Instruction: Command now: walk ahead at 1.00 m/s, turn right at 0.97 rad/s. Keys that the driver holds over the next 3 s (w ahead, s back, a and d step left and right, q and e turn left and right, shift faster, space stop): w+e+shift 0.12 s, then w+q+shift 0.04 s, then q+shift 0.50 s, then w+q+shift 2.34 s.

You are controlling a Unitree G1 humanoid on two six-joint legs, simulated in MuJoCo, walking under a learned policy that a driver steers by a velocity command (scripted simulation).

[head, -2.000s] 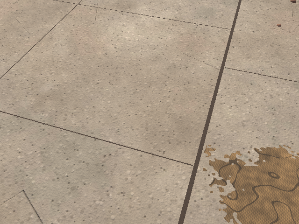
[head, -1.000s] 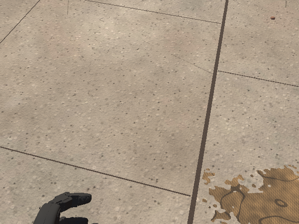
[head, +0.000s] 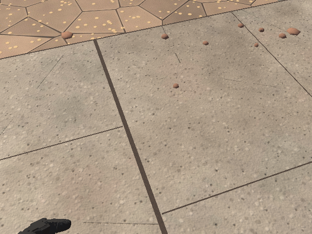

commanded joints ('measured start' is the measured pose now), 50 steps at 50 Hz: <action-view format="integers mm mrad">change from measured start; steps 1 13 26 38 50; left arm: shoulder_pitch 370 429 244 36 167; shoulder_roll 336 93 92 98 259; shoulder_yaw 113 27 -5 -16 47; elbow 22 141 -5 -82 -59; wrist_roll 25 -36 48 32 32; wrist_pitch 37 -95 -9 40 -37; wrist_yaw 39 36 74 72 108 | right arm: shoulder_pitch -177 -405 -110 -109 -360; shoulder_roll -140 -12 -137 -238 -168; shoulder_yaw -13 54 -28 -83 -41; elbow -287 -317 -199 -250 -401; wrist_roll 5 6 44 30 12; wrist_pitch -59 -22 22 83 40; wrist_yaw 9 38 9 19 37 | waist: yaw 140 83 20 -47 57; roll -82 20 -60 170 -67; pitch -340 25 -141 -102 -64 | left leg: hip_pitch -972 -543 -213 -293 -1048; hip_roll -116 -37 82 -70 -150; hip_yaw -294 -118 -667 -861 -425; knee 764 -290 -614 -762 91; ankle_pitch -106 572 871 -305 -23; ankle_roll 3 66 364 227 61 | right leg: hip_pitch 996 326 -43 -95 630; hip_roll -338 -79 -61 -79 -536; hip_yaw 933 253 234 272 833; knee -410 -506 654 178 -565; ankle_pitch -110 928 -147 0 -513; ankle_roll -294 66 249 297 61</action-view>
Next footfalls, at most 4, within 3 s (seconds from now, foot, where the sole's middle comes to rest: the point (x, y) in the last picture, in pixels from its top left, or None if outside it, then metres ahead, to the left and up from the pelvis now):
0.40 left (153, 202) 0.60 0.04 -0.73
0.96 right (192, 188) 0.66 -0.13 -0.73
1.46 left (109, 150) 0.87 0.25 -0.73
1.84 right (68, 93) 1.26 0.52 -0.73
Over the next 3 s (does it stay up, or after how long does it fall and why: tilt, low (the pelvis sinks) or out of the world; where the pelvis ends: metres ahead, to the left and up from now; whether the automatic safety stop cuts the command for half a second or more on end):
stays up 1.01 1.40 0.04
